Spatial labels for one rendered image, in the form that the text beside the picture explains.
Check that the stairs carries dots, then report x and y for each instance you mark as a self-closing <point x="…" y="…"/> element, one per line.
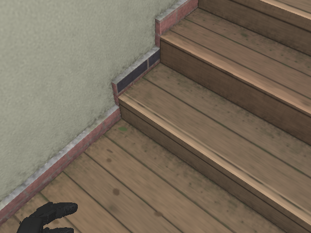
<point x="231" y="97"/>

